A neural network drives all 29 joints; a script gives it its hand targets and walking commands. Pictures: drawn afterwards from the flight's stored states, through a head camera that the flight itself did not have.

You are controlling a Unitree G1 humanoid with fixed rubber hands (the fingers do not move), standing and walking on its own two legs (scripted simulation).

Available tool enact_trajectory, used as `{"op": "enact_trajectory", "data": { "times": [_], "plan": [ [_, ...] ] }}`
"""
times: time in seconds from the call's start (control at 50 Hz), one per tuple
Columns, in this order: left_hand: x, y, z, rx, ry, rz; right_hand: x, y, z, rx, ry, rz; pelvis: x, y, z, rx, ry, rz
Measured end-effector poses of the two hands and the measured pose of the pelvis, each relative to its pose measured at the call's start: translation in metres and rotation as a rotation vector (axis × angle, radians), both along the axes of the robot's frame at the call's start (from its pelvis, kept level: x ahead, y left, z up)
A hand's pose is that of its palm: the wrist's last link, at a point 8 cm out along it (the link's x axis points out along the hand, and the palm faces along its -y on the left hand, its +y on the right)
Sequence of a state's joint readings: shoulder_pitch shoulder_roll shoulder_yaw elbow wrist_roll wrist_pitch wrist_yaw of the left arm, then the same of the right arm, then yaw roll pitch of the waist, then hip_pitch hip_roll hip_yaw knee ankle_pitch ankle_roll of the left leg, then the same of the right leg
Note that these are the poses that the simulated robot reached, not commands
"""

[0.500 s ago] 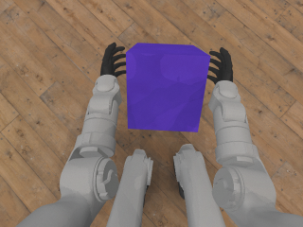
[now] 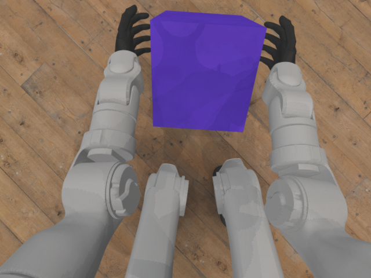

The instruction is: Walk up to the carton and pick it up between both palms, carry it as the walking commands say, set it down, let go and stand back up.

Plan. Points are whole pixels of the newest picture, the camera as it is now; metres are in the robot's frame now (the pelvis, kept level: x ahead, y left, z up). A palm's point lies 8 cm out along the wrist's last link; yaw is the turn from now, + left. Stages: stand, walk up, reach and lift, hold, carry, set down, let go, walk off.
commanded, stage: set down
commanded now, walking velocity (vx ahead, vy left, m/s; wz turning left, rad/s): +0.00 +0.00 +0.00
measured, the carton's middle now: (201, 66) +0.54 -0.03 -0.23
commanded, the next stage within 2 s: none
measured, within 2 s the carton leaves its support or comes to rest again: neither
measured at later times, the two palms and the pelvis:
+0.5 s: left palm (136, 49) +0.56 +0.11 -0.17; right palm (269, 58) +0.53 -0.17 -0.17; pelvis +0.00 +0.00 -0.05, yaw +0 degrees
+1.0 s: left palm (135, 46) +0.57 +0.12 -0.18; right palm (269, 55) +0.54 -0.17 -0.18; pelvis +0.01 +0.00 -0.05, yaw +0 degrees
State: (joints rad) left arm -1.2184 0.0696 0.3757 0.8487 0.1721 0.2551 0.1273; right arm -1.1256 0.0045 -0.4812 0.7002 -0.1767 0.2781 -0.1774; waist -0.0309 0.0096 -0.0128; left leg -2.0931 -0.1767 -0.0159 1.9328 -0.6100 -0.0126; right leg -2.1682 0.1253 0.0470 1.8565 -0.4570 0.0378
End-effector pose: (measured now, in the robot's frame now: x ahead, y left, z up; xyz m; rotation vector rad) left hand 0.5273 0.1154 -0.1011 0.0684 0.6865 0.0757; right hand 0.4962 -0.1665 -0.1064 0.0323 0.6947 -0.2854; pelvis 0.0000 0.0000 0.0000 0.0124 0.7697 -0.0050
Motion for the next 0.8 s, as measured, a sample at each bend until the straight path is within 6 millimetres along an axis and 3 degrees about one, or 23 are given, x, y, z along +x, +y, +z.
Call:
{"op": "enact_trajectory", "data": {
  "times": [0.36,0.5,0.8],
  "plan": [
    [0.019,0.002,-0.061,0.0,0.007,-0.011,0.018,-0.002,-0.058,0.009,-0.005,0.02,-0.001,0.0,-0.039,-0.007,-0.006,0.008],
    [0.032,-0.001,-0.067,-0.021,-0.012,-0.034,0.032,-0.001,-0.063,0.016,-0.029,0.034,0.0,0.001,-0.051,-0.009,-0.019,0.013],
    [0.039,0.002,-0.072,-0.05,-0.027,-0.046,0.038,-0.004,-0.067,0.031,-0.043,0.045,0.004,0.002,-0.055,-0.019,-0.011,0.025]
  ]
}}
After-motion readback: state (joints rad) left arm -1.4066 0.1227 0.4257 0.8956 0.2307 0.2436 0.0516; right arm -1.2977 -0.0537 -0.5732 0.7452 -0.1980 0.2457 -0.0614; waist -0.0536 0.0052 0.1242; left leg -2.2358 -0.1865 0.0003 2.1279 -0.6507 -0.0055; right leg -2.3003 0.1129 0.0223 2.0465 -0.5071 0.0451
